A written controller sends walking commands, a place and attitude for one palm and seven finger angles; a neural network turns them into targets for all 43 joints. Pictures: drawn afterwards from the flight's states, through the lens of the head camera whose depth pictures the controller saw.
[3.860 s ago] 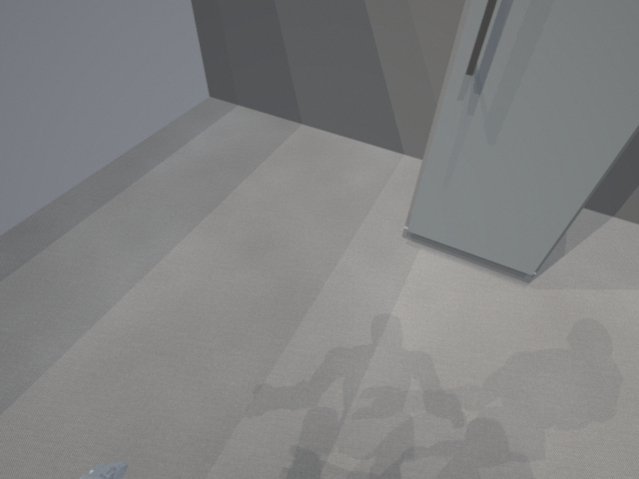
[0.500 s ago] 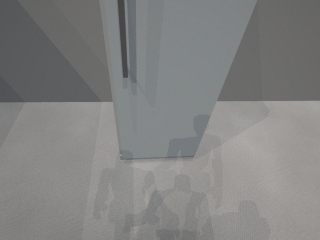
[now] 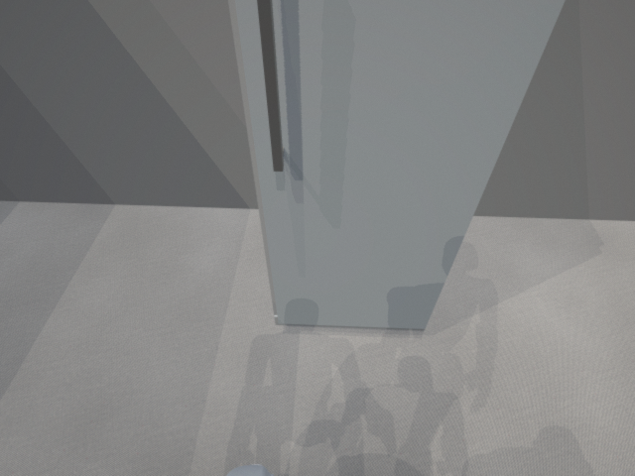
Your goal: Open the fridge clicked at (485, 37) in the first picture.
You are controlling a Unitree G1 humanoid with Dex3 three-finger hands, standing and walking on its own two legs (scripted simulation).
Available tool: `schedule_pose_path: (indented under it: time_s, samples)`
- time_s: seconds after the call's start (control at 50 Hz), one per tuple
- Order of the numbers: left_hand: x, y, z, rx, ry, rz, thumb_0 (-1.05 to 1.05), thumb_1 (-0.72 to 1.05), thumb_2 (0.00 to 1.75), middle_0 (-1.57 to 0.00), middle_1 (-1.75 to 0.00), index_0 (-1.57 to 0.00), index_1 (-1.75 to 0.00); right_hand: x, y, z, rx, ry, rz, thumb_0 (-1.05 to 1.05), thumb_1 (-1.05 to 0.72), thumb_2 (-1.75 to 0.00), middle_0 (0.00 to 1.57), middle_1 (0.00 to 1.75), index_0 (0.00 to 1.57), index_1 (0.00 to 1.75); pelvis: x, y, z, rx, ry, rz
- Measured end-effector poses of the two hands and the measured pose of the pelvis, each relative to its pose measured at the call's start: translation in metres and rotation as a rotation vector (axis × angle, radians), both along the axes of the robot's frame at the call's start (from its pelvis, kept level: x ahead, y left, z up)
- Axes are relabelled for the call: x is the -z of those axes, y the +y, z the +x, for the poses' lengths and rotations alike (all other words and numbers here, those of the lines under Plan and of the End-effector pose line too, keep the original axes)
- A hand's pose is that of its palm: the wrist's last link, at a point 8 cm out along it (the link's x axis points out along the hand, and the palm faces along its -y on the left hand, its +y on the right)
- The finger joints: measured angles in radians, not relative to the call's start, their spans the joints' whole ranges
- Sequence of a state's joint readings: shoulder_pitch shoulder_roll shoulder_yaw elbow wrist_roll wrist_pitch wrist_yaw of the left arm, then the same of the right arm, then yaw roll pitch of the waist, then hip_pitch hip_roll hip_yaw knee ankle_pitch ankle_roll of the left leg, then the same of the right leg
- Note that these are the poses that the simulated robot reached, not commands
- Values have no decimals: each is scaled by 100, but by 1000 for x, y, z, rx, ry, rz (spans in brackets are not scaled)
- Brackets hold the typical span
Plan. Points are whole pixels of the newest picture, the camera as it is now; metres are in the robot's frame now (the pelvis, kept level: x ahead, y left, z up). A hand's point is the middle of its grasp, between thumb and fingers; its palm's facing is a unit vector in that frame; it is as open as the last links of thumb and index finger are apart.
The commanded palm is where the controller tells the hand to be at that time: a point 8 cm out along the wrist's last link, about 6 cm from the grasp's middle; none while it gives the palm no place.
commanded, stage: take the last steps up to it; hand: left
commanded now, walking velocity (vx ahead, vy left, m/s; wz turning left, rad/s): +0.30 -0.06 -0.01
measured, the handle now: (269, 35) +0.67 +0.13 +0.25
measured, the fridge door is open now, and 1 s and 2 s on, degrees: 0 0 0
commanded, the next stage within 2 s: come to a stop and stand still in 0.46 s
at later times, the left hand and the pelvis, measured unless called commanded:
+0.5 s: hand (207, 429) +0.22 +0.20 -0.17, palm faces +0.00 -0.98 -0.20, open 7.4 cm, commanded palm none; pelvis +0.15 +0.01 +0.00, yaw -3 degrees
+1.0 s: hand (232, 404) +0.26 +0.16 -0.17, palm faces +0.05 -0.97 -0.26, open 7.3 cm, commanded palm none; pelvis +0.18 -0.02 -0.01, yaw -1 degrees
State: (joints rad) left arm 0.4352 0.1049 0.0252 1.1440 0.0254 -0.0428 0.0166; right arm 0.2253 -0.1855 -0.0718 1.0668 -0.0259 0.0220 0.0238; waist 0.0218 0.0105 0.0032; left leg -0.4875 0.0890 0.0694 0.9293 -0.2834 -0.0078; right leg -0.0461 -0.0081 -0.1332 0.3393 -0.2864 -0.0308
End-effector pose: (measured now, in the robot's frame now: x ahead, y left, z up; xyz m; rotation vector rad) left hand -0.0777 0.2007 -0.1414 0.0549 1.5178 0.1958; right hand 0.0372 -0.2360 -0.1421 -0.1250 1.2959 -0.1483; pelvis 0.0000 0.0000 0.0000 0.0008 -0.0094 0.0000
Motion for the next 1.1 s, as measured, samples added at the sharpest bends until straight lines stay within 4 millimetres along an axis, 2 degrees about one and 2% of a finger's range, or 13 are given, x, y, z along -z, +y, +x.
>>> schedule_pose_path:
  time_s: [0.12,0.18,0.22,0.3,0.42,0.54,0.62,0.68,0.74,0.82,0.96,1.02,1.1]
  samples:
    - [9,-5,-4,-59,104,-61,0,90,90,-20,-30,-20,-30,-1,20,62,-64,-31,-19,1,-91,-90,19,29,20,30,8,13,34,-17,14,-21]
    - [21,4,7,-65,146,-84,0,90,90,-21,-30,-20,-30,5,36,92,-75,-76,-32,1,-91,-90,19,29,20,30,19,24,55,-9,13,-18]
    - [23,13,27,-36,151,-86,0,90,90,-20,-30,-20,-30,4,45,101,-55,-99,-30,0,-91,-90,19,29,20,30,19,29,66,10,5,-8]
    - [20,36,96,35,62,-52,1,90,90,-20,-30,-20,-30,-7,38,104,33,-114,-64,-2,-95,-90,20,29,21,30,9,31,89,34,-2,1]
    - [9,53,220,94,-169,27,0,91,90,-20,-30,-19,-30,-6,31,85,67,16,-41,-1,-94,-90,20,29,20,30,1,22,124,41,-3,13]
    - [-4,34,322,178,-298,75,0,91,90,-20,-30,-19,-30,13,24,70,130,149,36,0,-92,-90,20,29,20,30,7,-2,161,52,-6,31]
    - [-2,9,367,216,-353,105,0,91,90,-20,-30,-19,-30,34,9,75,153,220,82,0,-91,-90,20,29,20,30,21,-26,188,53,-12,27]
    - [-5,-10,377,212,-353,99,0,91,90,-20,-30,-19,-30,34,-3,94,147,232,81,1,-91,-90,20,29,20,30,18,-35,200,43,-17,15]
    - [-6,-25,378,196,-328,87,0,91,90,-20,-30,-20,-30,30,-14,120,136,203,67,1,-91,-90,19,29,20,30,12,-41,206,39,-12,21]
    - [-9,-25,378,154,-327,100,-1,93,90,-21,-30,-20,-30,25,-25,158,91,148,47,0,-91,-90,19,29,20,30,8,-44,205,31,-4,25]
    - [-6,-1,344,112,-282,118,-1,92,90,-21,-30,-20,-30,14,-32,212,21,6,-4,0,-91,-90,19,29,20,30,7,-31,190,23,-3,25]
    - [-1,16,321,96,-256,117,0,91,90,-21,-30,-20,-30,7,-26,223,-4,-51,-25,0,-91,-90,19,29,20,30,8,-21,181,22,-4,20]
    - [7,45,293,99,-247,132,0,90,90,-21,-30,-20,-30,-3,-11,226,-16,-169,-56,0,-91,-90,19,29,20,30,15,2,170,16,-15,14]
